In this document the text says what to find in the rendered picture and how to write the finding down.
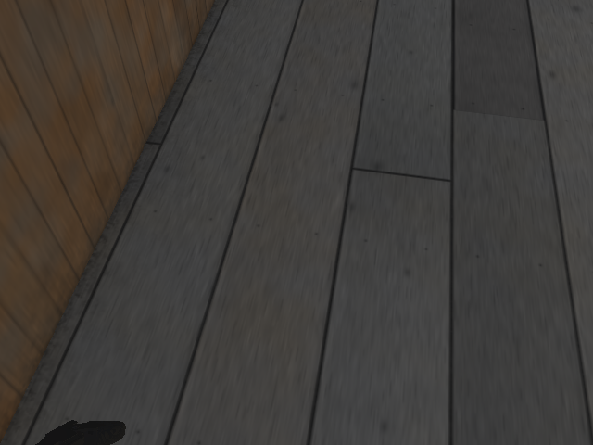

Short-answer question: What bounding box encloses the robot left hand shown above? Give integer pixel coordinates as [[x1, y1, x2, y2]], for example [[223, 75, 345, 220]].
[[35, 420, 126, 445]]

